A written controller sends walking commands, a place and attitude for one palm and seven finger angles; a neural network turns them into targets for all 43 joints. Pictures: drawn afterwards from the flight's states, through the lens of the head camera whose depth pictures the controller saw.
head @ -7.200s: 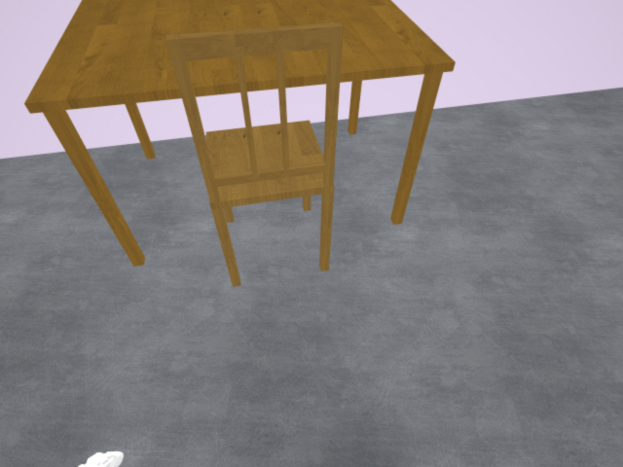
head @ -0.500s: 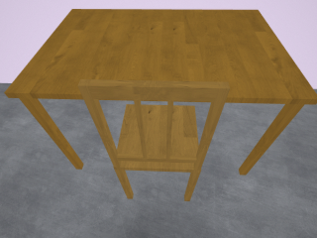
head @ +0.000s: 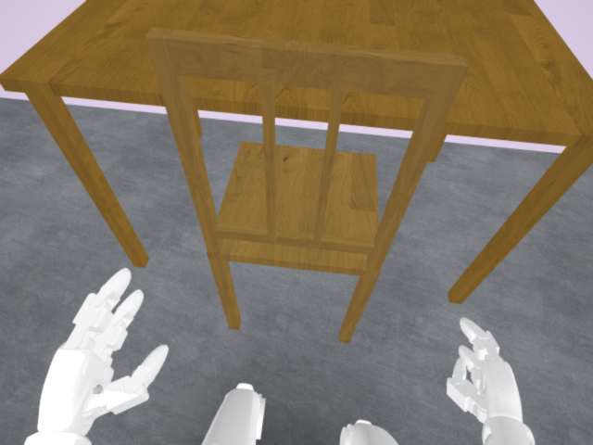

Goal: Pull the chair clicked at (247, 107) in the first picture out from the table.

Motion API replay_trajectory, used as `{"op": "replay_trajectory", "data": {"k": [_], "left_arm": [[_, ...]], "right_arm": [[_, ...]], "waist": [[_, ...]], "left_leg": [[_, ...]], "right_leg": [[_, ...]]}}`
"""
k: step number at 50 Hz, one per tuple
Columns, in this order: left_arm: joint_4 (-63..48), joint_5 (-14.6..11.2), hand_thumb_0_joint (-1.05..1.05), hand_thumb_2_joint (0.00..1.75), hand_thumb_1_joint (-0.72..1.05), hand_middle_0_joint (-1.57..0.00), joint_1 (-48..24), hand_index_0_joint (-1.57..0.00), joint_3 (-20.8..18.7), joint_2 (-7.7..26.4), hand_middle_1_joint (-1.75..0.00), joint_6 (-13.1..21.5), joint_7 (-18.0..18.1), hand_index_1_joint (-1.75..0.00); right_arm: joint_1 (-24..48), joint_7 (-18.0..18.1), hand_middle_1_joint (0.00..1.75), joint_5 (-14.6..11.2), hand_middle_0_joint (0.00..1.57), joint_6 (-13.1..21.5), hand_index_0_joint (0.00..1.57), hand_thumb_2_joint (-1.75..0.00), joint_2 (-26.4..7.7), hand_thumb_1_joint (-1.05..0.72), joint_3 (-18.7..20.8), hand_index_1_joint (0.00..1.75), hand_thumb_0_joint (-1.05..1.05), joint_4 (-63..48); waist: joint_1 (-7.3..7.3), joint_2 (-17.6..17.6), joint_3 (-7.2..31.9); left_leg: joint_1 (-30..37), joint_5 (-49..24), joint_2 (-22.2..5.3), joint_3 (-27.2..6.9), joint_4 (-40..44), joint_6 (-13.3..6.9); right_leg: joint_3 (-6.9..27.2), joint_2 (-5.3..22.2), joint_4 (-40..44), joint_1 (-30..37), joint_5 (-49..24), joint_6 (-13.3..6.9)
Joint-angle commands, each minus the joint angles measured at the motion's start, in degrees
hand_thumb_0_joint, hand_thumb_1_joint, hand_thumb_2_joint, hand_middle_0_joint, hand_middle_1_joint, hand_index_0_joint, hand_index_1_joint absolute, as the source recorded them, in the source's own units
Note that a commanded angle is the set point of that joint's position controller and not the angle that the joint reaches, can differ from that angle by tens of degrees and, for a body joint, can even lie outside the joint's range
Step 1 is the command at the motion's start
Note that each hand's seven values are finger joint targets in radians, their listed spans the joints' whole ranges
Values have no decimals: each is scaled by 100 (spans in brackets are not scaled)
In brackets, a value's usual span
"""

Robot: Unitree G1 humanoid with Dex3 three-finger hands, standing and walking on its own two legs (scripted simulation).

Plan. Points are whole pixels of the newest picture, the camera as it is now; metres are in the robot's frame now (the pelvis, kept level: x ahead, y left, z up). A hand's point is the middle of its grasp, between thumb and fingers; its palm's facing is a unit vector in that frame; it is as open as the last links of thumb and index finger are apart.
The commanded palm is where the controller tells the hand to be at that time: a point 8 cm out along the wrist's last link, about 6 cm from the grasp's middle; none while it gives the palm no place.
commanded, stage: raise the hand toward the chair's back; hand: left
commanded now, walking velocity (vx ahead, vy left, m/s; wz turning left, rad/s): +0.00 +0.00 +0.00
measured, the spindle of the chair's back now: (270, 172) +0.52 +0.11 +0.05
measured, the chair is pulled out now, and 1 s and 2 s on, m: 0.00 0.00 0.00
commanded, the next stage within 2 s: aim the fingers beside a spindle in 1.56 s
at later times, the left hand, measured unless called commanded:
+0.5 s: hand (131, 330) +0.23 +0.23 +0.06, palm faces +0.02 -1.00 -0.04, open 14.6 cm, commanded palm +0.21 +0.28 +0.06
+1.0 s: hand (124, 301) +0.26 +0.24 +0.07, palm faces +0.02 -1.00 -0.06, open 16.9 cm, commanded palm +0.24 +0.30 +0.08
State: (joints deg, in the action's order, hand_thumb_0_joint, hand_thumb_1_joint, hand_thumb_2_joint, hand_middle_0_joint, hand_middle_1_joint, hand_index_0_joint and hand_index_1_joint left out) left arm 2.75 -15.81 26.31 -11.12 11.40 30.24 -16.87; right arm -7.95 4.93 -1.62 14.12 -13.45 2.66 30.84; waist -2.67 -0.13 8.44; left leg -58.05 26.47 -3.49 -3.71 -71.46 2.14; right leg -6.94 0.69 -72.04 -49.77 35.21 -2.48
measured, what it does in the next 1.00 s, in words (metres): stands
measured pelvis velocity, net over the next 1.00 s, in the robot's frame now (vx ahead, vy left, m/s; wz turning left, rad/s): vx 0.02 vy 0.04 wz -0.01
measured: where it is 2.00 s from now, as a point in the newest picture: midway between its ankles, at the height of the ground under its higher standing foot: outside the picture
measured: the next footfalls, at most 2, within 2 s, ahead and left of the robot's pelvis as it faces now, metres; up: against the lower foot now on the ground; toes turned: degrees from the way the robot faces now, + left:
none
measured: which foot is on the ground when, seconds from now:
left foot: down 0.00-1.00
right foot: down 0.00-1.00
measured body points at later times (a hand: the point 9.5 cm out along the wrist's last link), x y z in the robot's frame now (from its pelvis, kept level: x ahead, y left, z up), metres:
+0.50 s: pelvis +0.00 +0.03 +0.02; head +0.06 +0.05 +0.46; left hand +0.22 +0.28 +0.06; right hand +0.16 -0.23 -0.06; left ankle +0.08 +0.14 -0.63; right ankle +0.01 -0.10 -0.63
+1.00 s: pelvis +0.02 +0.04 +0.03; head +0.08 +0.05 +0.47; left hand +0.25 +0.29 +0.08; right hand +0.20 -0.19 -0.05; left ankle +0.08 +0.14 -0.63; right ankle +0.01 -0.10 -0.63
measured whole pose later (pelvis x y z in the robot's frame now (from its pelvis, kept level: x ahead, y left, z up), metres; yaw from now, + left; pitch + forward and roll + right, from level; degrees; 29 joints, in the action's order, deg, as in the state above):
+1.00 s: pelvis +0.02 +0.04 +0.03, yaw +0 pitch +14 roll -4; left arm 2.4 -14.7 17.6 -11.5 14.6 20.5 -14.3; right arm -12.3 3.6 -1.4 11.1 -12.6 -1.3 31.5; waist 0.3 -2.0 6.9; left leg -53.5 25.2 -2.3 -1.7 -65.0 -0.9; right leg -5.3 1.7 -62.4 -44.3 31.5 1.1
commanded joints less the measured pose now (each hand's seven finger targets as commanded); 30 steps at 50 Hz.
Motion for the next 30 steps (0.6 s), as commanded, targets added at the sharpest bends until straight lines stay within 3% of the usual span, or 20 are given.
{"op": "replay_trajectory", "data": {"k": [1,5,6,10,11,14,18,20,23,27,30], "left_arm": [[-994,-84,0,62,25,-13,-1118,-13,-195,927,-20,42,-227,-20],[-731,-252,0,58,15,-13,-579,-13,-751,1163,-18,-543,-216,-18],[-962,-270,0,57,13,-12,-653,-12,-604,1008,-18,-586,-165,-18],[-1018,-180,0,53,4,-11,-466,-11,-767,1012,-16,-499,210,-16],[-1070,-163,0,52,1,-11,-478,-11,-628,882,-16,-427,263,-16],[-915,-78,0,49,-6,-10,-556,-10,-473,820,-15,-218,311,-15],[-1085,-25,0,45,-15,-10,-644,-10,-357,828,-14,-81,295,-14],[-984,-22,0,43,-20,-9,-653,-9,-413,894,-13,-120,310,-13],[-1392,-1,0,40,-27,-8,-729,-8,-348,893,-12,-84,362,-12],[-1478,72,0,36,-36,-7,-695,-7,-304,857,-10,-214,483,-10],[-1257,132,0,33,-43,-7,-721,-7,-315,885,-9,-372,485,-9]], "right_arm": [[-35,150,30,-50,20,324,20,-90,-662,-90,98,30,0,-554],[152,150,30,-95,20,288,20,-90,-595,-90,94,30,0,-584],[121,126,30,-83,20,286,20,-90,-562,-90,58,30,0,-627],[155,74,30,-36,20,312,20,-90,-488,-90,119,30,0,-493],[92,45,30,-24,20,324,20,-90,-488,-90,108,30,0,-491],[28,14,30,-10,20,348,20,-90,-570,-90,128,30,0,-439],[-60,4,30,-14,20,383,20,-90,-669,-90,129,30,0,-498],[-65,7,30,-20,20,365,20,-90,-700,-90,135,30,0,-495],[-130,0,30,-10,20,358,20,-90,-722,-90,130,30,0,-560],[-165,-43,30,12,20,265,20,-90,-724,-90,116,30,0,-621],[-166,-51,30,6,20,166,20,-90,-739,-90,95,30,0,-664]], "waist": [[572,-128,643],[201,-225,1041],[227,-275,1125],[171,-107,1139],[228,-80,1055],[324,-29,874],[322,-216,963],[336,-121,909],[303,-439,1171],[316,-511,1189],[346,-501,969]], "left_leg": [[830,-21,216,229,806,-413],[1017,-285,246,216,1030,-396],[1112,-360,257,204,1119,-405],[1296,-614,226,167,1282,-385],[1316,-571,228,155,1340,-379],[1258,-380,234,163,1355,-376],[1454,-245,240,123,1511,-366],[1445,-197,239,110,1533,-372],[1778,-412,230,72,1614,-356],[1974,-618,207,9,1707,-326],[1922,-504,207,-10,1752,-316]], "right_leg": [[988,-102,2083,-136,159,172],[969,-63,2181,389,39,171],[886,-49,2151,429,-87,179],[652,-93,2036,438,-472,184],[572,-99,2009,346,-457,186],[524,-99,1961,121,-319,180],[353,-109,1837,68,-389,138],[341,-131,1855,60,-390,145],[256,-135,1741,129,-699,115],[161,-151,1712,195,-946,113],[148,-178,1759,155,-907,114]]}}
